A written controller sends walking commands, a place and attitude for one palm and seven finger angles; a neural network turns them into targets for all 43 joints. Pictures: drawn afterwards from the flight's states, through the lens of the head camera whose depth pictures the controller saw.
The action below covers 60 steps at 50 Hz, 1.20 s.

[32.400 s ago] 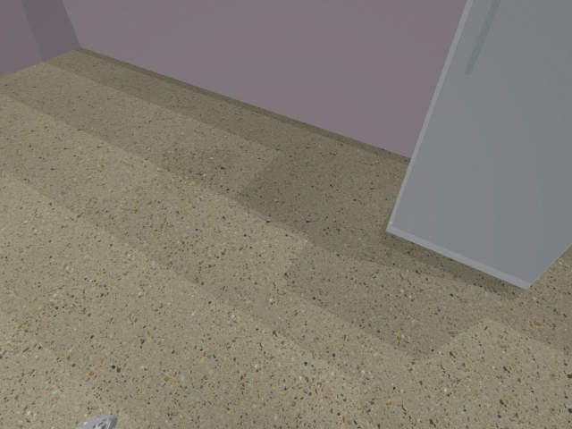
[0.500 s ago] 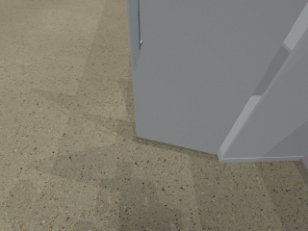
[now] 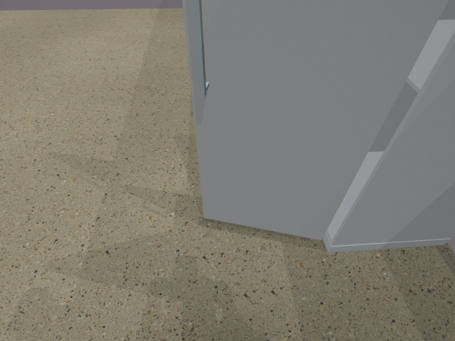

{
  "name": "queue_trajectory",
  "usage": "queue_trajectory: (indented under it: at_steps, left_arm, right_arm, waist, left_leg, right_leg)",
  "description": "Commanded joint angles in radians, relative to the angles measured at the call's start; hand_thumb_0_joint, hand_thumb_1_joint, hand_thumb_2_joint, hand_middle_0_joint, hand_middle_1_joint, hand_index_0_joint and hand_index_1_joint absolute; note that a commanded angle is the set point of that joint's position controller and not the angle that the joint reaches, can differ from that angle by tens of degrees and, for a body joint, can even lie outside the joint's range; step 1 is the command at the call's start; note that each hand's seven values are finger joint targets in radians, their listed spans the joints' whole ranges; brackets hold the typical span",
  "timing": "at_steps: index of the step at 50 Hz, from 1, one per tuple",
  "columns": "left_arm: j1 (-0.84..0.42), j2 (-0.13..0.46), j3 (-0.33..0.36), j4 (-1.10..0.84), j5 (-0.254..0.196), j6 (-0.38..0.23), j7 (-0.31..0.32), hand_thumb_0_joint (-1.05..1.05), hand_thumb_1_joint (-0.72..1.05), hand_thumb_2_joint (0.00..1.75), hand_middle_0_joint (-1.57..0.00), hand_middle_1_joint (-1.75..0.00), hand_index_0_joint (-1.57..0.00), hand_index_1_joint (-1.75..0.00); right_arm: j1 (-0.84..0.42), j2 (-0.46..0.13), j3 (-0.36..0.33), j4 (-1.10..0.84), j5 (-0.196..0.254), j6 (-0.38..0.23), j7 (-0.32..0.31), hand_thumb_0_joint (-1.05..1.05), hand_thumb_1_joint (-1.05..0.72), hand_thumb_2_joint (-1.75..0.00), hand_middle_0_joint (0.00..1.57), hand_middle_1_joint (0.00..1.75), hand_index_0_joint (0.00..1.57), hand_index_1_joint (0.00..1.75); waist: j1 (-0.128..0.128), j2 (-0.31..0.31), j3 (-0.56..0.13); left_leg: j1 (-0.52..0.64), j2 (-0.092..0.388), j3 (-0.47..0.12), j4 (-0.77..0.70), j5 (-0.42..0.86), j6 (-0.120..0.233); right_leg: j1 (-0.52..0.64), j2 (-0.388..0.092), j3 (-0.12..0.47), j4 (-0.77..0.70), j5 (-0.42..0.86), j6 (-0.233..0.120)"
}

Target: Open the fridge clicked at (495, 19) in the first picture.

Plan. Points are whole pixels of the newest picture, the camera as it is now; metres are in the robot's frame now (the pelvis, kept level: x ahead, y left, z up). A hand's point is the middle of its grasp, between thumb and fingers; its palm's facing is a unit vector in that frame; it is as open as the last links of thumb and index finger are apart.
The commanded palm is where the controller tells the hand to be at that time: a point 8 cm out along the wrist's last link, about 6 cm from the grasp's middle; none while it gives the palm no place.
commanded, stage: let the arm hang, fingers relaxed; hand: left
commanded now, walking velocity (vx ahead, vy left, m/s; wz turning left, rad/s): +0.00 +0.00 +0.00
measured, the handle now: (199, 7) +0.75 +0.11 +0.27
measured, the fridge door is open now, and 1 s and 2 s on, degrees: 74 74 74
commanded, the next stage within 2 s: look to check the result in 0.24 s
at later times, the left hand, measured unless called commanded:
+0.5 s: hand out of the picture +0.00 +0.17 -0.18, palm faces +0.00 -0.98 -0.19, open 7.3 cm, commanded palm none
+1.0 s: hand out of the picture +0.03 +0.18 -0.17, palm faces +0.00 -0.98 -0.22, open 7.4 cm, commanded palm none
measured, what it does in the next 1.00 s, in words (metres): stands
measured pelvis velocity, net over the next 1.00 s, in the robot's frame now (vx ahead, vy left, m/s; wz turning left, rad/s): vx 0.00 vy -0.01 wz -0.01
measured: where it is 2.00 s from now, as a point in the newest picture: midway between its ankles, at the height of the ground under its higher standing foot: outside the picture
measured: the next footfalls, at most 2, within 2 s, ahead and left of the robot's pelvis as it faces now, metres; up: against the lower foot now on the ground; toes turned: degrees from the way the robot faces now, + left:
none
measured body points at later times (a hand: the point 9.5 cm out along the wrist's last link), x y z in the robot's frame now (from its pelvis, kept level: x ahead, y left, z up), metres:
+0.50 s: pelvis +0.00 +0.00 +0.00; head +0.01 +0.00 +0.45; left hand +0.00 +0.22 -0.16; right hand -0.02 -0.22 -0.16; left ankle -0.01 +0.09 -0.74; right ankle +0.01 -0.12 -0.74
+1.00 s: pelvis +0.00 -0.01 +0.00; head +0.01 -0.01 +0.45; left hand +0.03 +0.23 -0.16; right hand +0.01 -0.24 -0.16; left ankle -0.01 +0.09 -0.74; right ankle +0.01 -0.12 -0.74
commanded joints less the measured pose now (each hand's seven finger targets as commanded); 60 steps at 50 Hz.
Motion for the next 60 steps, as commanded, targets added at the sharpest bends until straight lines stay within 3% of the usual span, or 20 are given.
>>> queue_trajectory:
  at_steps: [1,7,15,29,54,60]
  left_arm:
    - [0.04,0.102,0.023,-0.022,-0.003,-0.015,0.004,0.0,0.9,0.9,-0.2,-0.3,-0.2,-0.3]
    - [0.046,0.098,0.024,-0.017,-0.004,-0.015,0.004,0.0,0.9,0.9,-0.2,-0.3,-0.2,-0.3]
    - [0.054,0.103,0.026,-0.016,-0.004,-0.02,0.006,0.0,0.9,0.9,-0.2,-0.3,-0.2,-0.3]
    - [0.049,0.102,0.031,-0.013,-0.003,-0.019,0.006,0.0,0.9,0.9,-0.2,-0.3,-0.2,-0.3]
    - [-0.024,0.167,0.037,-0.03,-0.004,-0.026,-0.001,0.0,0.9,0.9,-0.2,-0.3,-0.2,-0.3]
    - [-0.034,0.19,0.041,-0.035,-0.004,-0.032,-0.001,0.0,0.9,0.9,-0.2,-0.3,-0.2,-0.3]
  right_arm:
    - [0.076,-0.084,-0.013,-0.012,0.005,-0.013,-0.006,0.0,-0.9,-0.9,0.2,0.3,0.2,0.3]
    - [0.071,-0.079,-0.012,-0.002,0.005,-0.013,-0.008,0.0,-0.9,-0.9,0.2,0.3,0.2,0.3]
    - [0.082,-0.089,-0.019,0.001,0.008,-0.011,-0.009,0.0,-0.9,-0.9,0.2,0.3,0.2,0.3]
    - [0.083,-0.093,-0.022,0.002,0.006,-0.012,-0.01,0.0,-0.9,-0.9,0.2,0.3,0.2,0.3]
    - [0.012,-0.157,-0.028,-0.007,0.005,-0.013,-0.005,0.0,-0.9,-0.9,0.2,0.3,0.2,0.3]
    - [0.001,-0.178,-0.03,-0.011,0.007,-0.016,-0.004,0.0,-0.9,-0.9,0.2,0.3,0.2,0.3]
  waist:
    - [-0.008,-0.006,0.054]
    - [-0.005,0.022,0.056]
    - [-0.009,-0.013,0.047]
    - [-0.01,0.0,0.059]
    - [-0.014,0.003,0.047]
    - [-0.014,-0.005,0.01]
  left_leg:
    - [-0.061,0.12,-0.103,-0.101,0.086,0.005]
    - [-0.057,0.118,-0.097,-0.099,0.091,0.004]
    - [-0.037,0.117,-0.093,-0.088,0.083,0.006]
    - [-0.05,0.119,-0.098,-0.101,0.051,0.007]
    - [-0.021,0.125,-0.1,-0.109,0.078,0.001]
    - [0.004,0.129,-0.1,-0.104,0.122,0.0]
  right_leg:
    - [0.009,-0.088,0.088,-0.058,0.086,-0.027]
    - [0.013,-0.088,0.09,-0.059,0.094,-0.028]
    - [0.008,-0.087,0.095,-0.067,0.094,-0.034]
    - [0.004,-0.084,0.096,-0.069,0.065,-0.035]
    - [0.021,-0.095,0.102,-0.092,0.09,-0.04]
    - [0.046,-0.098,0.106,-0.089,0.15,-0.045]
